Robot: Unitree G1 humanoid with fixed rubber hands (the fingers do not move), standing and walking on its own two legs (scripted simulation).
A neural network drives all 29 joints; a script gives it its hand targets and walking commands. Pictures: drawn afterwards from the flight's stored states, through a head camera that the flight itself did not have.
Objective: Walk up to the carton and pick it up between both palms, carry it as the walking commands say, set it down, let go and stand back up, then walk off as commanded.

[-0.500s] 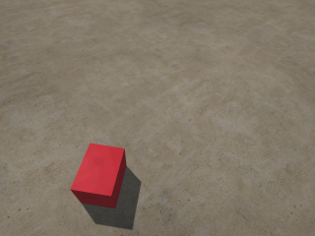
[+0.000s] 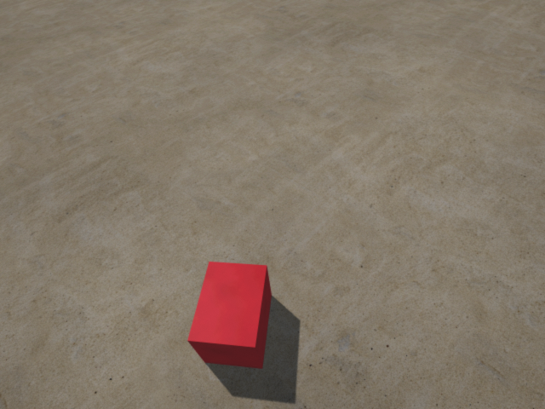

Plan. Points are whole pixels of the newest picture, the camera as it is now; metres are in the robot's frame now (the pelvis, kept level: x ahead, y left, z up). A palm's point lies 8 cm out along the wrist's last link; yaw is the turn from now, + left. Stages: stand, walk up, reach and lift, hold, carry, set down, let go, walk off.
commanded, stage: walk off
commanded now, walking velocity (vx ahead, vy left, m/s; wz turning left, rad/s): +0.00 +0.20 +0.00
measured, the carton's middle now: (235, 314) +0.54 +0.20 -0.66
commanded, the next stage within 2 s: stand in 0.86 s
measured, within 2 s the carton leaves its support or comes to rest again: neither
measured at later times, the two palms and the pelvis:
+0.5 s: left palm out of the picture +0.07 +0.40 -0.14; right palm out of the picture +0.03 -0.10 -0.15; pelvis -0.01 +0.15 -0.01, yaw -2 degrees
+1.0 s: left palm out of the picture -0.01 +0.56 -0.15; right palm out of the picture +0.07 +0.03 -0.13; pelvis -0.02 +0.29 -0.01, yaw +0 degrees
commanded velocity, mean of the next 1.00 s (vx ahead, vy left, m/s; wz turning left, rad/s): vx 0.00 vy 0.17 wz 0.00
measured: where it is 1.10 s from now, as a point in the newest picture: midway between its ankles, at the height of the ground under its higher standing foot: outside the picture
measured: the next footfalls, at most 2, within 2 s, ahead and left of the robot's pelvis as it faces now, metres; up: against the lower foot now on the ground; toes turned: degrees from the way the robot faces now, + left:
left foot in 0.16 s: +0.04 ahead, +0.21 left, +0.00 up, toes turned +5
right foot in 0.54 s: +0.00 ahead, +0.07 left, +0.00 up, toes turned -9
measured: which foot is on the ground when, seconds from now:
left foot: up 0.00-0.14, down 0.16-0.54, up 0.56-0.90, down 0.92-1.00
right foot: down 0.00-0.16, up 0.18-0.52, down 0.54-0.92, up 0.94-1.00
